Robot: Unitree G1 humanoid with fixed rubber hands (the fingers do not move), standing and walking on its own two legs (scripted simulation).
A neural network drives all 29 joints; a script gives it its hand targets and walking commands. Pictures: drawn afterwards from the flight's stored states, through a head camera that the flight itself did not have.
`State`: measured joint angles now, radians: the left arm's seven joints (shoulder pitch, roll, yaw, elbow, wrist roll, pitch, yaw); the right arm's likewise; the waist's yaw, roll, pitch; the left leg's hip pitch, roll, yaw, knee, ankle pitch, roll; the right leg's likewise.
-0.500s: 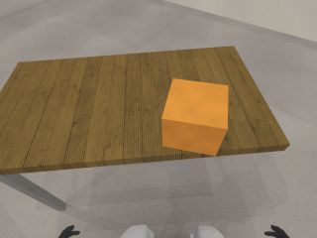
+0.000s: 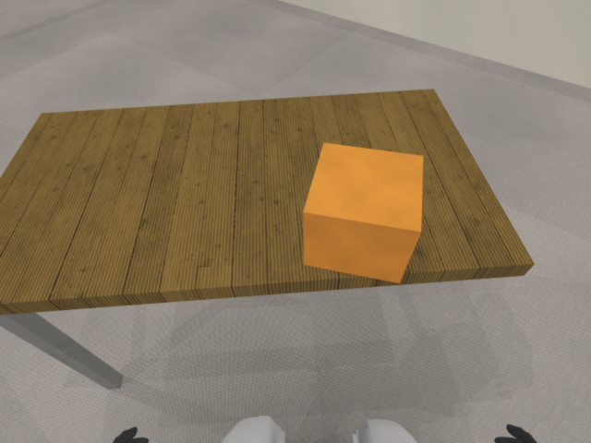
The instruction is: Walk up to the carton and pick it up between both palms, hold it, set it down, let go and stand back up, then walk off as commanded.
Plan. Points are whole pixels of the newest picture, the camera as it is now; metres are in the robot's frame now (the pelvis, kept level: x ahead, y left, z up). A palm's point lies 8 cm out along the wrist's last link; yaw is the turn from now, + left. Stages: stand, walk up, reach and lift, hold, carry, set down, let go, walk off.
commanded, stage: walk up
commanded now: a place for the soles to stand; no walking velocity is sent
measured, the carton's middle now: (361, 212) +0.46 -0.10 +0.00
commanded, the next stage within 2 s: reach and lift in 1.12 s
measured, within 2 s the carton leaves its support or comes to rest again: neither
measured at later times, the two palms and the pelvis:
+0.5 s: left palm out of the picture +0.09 +0.28 -0.11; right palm out of the picture +0.07 -0.30 -0.11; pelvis +0.00 +0.00 +0.00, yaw +0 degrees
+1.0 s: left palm out of the picture +0.12 +0.27 -0.11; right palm out of the picture +0.08 -0.30 -0.11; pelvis +0.01 -0.01 +0.00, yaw +0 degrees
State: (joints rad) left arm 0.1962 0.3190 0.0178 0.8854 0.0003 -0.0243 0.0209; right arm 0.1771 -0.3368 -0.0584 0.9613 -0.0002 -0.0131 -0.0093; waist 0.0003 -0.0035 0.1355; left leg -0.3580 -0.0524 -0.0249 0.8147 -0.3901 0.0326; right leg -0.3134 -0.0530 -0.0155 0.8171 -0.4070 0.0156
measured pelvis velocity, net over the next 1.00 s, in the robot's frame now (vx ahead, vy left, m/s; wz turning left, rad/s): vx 0.01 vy -0.01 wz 0.00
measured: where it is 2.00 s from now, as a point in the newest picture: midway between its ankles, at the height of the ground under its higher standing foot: outside the picture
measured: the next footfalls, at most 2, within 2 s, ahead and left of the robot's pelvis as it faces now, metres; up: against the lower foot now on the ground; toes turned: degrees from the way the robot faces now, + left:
none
